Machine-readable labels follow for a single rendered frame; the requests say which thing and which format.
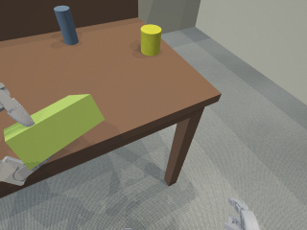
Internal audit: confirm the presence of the sponge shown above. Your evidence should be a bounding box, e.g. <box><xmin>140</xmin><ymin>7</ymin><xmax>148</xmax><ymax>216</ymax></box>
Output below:
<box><xmin>4</xmin><ymin>94</ymin><xmax>105</xmax><ymax>170</ymax></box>

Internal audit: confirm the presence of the right robot hand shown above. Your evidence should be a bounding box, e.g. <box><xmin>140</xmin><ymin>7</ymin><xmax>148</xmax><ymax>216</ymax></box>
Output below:
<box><xmin>224</xmin><ymin>197</ymin><xmax>261</xmax><ymax>230</ymax></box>

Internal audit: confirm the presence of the left robot hand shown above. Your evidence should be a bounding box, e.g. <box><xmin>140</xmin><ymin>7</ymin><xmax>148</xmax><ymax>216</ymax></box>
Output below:
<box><xmin>0</xmin><ymin>82</ymin><xmax>54</xmax><ymax>186</ymax></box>

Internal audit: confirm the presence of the table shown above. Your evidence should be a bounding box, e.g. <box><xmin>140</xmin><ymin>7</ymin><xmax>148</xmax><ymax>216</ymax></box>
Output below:
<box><xmin>0</xmin><ymin>0</ymin><xmax>222</xmax><ymax>198</ymax></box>

